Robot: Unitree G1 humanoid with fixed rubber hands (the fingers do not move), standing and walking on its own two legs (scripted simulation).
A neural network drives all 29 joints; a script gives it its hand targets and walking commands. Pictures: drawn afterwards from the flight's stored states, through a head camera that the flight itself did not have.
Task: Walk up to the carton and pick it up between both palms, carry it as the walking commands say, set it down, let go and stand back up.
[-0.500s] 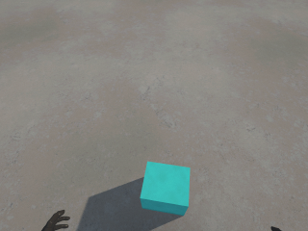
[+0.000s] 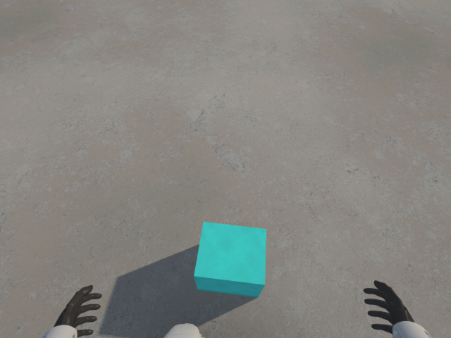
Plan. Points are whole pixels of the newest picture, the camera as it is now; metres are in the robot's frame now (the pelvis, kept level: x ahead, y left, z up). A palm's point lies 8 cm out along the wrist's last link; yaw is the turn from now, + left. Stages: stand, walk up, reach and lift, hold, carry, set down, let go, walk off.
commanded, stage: reach and lift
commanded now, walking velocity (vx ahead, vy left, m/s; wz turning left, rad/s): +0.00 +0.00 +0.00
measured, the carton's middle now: (231, 260) +0.44 +0.01 -0.65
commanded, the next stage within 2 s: none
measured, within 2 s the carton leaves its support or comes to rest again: neither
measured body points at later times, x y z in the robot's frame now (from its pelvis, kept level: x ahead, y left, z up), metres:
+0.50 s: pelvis -0.07 +0.04 -0.05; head +0.11 +0.02 +0.36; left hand +0.25 +0.28 -0.14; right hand +0.26 -0.24 -0.15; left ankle +0.02 +0.14 -0.72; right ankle -0.02 -0.10 -0.72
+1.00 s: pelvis -0.10 +0.03 -0.08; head +0.19 +0.01 +0.26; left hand +0.39 +0.24 -0.18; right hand +0.38 -0.22 -0.18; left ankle +0.02 +0.14 -0.72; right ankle -0.02 -0.10 -0.72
